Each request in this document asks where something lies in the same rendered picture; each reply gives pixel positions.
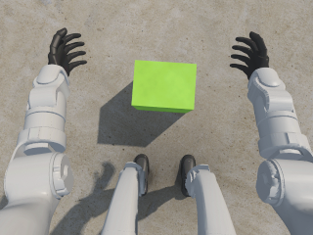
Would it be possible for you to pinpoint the carton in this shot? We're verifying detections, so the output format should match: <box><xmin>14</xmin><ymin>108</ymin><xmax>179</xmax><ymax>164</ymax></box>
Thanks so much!
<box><xmin>131</xmin><ymin>60</ymin><xmax>197</xmax><ymax>114</ymax></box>

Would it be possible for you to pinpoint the robot right shin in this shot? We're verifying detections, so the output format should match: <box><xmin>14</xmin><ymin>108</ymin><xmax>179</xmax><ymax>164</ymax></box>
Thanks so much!
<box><xmin>185</xmin><ymin>164</ymin><xmax>216</xmax><ymax>192</ymax></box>

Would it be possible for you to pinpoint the robot right hand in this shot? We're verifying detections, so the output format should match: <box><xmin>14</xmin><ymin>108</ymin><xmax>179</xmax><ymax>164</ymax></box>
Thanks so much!
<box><xmin>230</xmin><ymin>31</ymin><xmax>269</xmax><ymax>80</ymax></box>

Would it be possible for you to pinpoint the robot left upper arm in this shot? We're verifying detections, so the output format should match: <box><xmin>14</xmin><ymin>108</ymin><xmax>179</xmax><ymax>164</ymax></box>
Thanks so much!
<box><xmin>0</xmin><ymin>152</ymin><xmax>74</xmax><ymax>235</ymax></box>

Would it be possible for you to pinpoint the robot right upper arm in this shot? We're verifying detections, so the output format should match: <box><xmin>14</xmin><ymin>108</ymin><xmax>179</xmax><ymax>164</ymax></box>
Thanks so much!
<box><xmin>255</xmin><ymin>159</ymin><xmax>313</xmax><ymax>235</ymax></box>

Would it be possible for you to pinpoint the right robot forearm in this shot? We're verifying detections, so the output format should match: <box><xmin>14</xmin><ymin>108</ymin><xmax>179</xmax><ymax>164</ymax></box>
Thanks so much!
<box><xmin>247</xmin><ymin>68</ymin><xmax>313</xmax><ymax>163</ymax></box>

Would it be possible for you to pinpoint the left robot forearm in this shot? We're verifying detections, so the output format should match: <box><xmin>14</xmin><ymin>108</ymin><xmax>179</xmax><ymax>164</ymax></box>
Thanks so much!
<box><xmin>4</xmin><ymin>64</ymin><xmax>70</xmax><ymax>201</ymax></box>

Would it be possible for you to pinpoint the robot left hand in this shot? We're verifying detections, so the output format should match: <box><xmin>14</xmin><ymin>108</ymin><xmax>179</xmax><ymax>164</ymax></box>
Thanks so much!
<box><xmin>48</xmin><ymin>27</ymin><xmax>87</xmax><ymax>77</ymax></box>

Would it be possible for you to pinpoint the right robot foot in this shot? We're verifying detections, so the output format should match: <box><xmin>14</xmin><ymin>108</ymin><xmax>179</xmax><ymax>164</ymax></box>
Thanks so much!
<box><xmin>180</xmin><ymin>154</ymin><xmax>196</xmax><ymax>197</ymax></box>

